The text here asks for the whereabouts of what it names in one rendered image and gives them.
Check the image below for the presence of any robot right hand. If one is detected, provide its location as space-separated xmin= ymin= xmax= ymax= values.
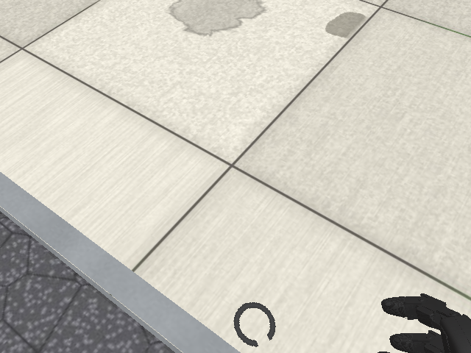
xmin=378 ymin=293 xmax=471 ymax=353

